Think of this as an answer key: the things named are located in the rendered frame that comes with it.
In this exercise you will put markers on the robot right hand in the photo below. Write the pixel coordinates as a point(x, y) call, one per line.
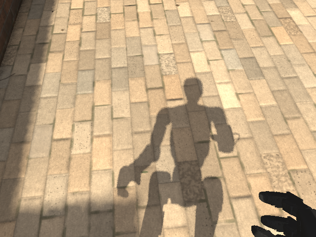
point(303, 226)

